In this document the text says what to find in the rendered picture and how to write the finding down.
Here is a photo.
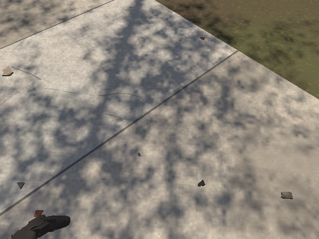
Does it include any left robot hand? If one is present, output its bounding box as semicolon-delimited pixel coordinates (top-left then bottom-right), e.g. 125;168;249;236
11;214;71;239

